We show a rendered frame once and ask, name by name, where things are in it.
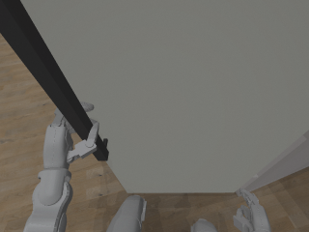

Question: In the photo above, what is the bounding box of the robot left forearm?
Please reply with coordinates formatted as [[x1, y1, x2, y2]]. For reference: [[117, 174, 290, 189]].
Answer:
[[23, 167, 73, 232]]

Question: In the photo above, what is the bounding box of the robot left thigh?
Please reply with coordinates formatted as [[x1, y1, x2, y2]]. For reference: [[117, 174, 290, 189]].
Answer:
[[106, 195, 147, 232]]

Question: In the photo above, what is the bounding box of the robot thigh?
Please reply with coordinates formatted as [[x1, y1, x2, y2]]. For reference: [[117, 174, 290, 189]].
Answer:
[[190, 220, 218, 232], [106, 195, 147, 232]]

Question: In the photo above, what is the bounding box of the robot right hand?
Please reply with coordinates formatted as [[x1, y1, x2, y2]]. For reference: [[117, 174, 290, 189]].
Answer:
[[233, 188, 271, 232]]

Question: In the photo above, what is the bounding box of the robot right thigh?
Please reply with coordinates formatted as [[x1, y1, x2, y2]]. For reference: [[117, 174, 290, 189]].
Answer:
[[190, 220, 218, 232]]

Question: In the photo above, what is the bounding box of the robot left hand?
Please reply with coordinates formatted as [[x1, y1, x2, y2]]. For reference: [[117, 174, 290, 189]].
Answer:
[[42, 101, 99, 169]]

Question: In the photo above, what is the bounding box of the handle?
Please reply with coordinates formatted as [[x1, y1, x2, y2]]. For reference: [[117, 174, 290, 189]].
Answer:
[[0, 0, 109, 161]]

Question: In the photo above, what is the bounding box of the fridge door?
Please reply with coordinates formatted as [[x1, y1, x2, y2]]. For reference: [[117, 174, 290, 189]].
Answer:
[[20, 0, 309, 193]]

